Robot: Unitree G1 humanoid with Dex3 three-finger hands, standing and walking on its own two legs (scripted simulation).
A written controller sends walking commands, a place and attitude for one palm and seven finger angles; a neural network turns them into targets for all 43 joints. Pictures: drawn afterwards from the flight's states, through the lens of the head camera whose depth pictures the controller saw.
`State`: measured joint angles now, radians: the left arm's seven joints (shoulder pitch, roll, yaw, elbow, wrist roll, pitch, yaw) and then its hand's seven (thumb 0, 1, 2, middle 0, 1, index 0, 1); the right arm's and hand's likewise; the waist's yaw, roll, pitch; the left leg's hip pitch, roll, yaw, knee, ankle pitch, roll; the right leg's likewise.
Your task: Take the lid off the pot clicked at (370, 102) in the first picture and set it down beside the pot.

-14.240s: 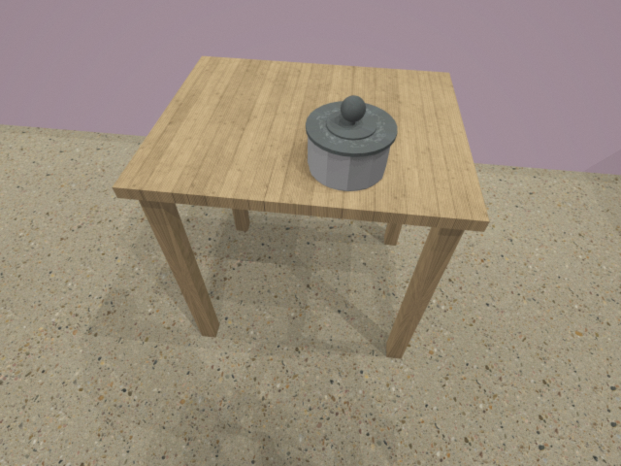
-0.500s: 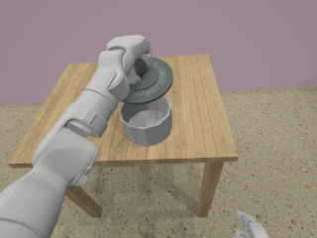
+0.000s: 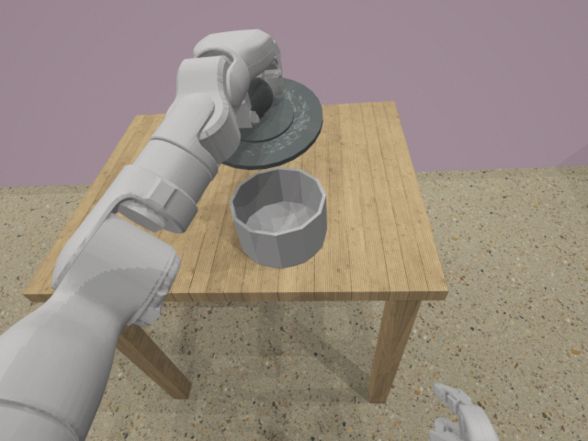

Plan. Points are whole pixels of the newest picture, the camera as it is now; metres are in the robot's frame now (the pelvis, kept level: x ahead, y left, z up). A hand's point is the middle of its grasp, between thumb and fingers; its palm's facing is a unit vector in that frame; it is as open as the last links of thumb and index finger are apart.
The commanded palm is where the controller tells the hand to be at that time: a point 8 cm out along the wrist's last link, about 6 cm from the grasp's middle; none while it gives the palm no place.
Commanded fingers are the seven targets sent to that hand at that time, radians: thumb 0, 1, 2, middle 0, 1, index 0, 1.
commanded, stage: lift the lid straight up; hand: left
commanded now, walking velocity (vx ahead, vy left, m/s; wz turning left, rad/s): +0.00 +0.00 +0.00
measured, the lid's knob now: (255, 96) +0.50 +0.05 +0.24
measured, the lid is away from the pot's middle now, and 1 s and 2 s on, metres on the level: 0.01 0.10 0.21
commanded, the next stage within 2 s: move the lid sideways beside the pot in 0.10 s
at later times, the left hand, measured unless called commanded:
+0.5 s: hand (227, 102) +0.47 +0.09 +0.25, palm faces -0.15 -0.05 -0.99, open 8.0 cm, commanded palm +0.44 +0.10 +0.32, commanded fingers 0.00 0.60 1.08 -0.95 -1.04 -0.80 -0.97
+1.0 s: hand (177, 111) +0.45 +0.15 +0.25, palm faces -0.18 -0.03 -0.98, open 8.0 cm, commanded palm +0.43 +0.15 +0.32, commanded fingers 0.00 0.60 1.08 -0.95 -1.04 -0.80 -0.97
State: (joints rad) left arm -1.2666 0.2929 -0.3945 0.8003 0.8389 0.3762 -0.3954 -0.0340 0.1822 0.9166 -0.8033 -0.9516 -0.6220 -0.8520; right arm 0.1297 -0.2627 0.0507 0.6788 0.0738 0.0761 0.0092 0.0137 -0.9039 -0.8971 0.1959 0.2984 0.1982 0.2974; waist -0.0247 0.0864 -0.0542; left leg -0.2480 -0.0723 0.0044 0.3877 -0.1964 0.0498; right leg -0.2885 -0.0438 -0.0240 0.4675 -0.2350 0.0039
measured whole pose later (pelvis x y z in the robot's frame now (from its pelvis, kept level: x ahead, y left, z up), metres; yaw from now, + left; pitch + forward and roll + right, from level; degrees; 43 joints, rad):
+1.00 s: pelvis +0.00 +0.01 +0.00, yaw +0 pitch +3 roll +1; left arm -1.15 0.47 -0.31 0.67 0.88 0.32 -0.53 -0.04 0.19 0.91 -0.81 -0.96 -0.62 -0.85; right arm 0.14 -0.28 0.05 0.64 0.08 0.08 0.00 0.01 -0.90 -0.90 0.20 0.30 0.20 0.30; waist -0.02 0.08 -0.03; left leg -0.23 -0.07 -0.01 0.39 -0.20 0.06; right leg -0.26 -0.04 -0.03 0.43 -0.22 0.01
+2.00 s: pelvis +0.01 +0.01 +0.00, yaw +1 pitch +5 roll +0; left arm -1.14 0.72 -0.18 0.77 0.92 0.16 -0.58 -0.05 0.19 0.91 -0.81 -0.96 -0.61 -0.85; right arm 0.20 -0.30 0.03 0.63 0.10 0.15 -0.01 0.01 -0.90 -0.90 0.20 0.30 0.20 0.30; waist -0.06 0.06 -0.01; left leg -0.28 -0.06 -0.01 0.40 -0.21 0.06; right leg -0.27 -0.03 -0.04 0.39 -0.20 0.01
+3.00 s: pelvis +0.01 +0.02 +0.00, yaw +0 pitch +6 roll -1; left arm -1.05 0.74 -0.12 0.80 0.92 0.09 -0.55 -0.05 0.20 0.90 -0.81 -0.97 -0.60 -0.85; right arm 0.24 -0.31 0.02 0.63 0.09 0.15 -0.01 0.01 -0.90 -0.90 0.20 0.30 0.20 0.30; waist -0.08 0.06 0.00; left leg -0.30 -0.06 -0.01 0.42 -0.22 0.07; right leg -0.28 -0.03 -0.03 0.37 -0.20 0.02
